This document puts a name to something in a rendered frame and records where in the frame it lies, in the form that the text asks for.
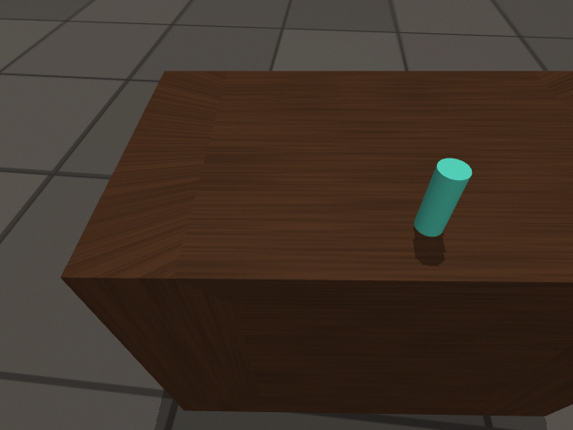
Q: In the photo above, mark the can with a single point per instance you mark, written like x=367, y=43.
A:
x=448, y=182

